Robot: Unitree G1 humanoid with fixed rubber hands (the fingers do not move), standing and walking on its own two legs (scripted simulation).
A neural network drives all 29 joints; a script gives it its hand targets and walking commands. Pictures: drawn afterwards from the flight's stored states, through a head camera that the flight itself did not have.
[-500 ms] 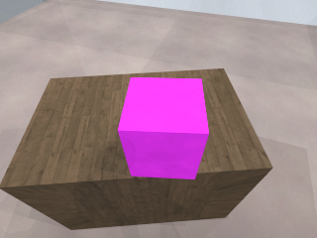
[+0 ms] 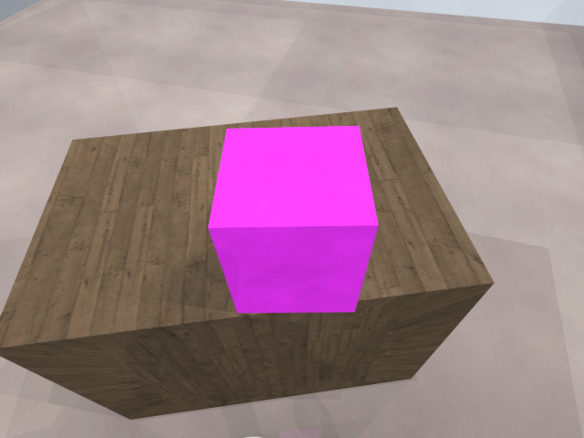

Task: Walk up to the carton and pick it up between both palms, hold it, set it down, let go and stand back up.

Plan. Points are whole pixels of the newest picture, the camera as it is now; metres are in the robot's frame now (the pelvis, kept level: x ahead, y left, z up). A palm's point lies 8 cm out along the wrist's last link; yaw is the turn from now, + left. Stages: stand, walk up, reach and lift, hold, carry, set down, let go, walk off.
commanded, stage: walk up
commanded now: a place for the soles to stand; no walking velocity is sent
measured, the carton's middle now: (294, 225) +0.44 +0.03 +0.00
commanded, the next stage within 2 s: reach and lift in 1.40 s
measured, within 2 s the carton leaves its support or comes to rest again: neither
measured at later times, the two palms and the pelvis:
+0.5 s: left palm out of the picture +0.06 +0.26 -0.12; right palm out of the picture +0.03 -0.27 -0.13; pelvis -0.01 +0.01 +0.00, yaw -7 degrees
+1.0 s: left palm out of the picture +0.08 +0.26 -0.12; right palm out of the picture +0.00 -0.25 -0.12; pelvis +0.01 +0.01 +0.01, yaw -7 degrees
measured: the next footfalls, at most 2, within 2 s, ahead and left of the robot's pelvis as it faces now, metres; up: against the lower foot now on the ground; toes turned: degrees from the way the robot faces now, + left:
none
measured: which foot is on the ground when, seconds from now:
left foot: down 0.00-1.00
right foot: down 0.00-1.00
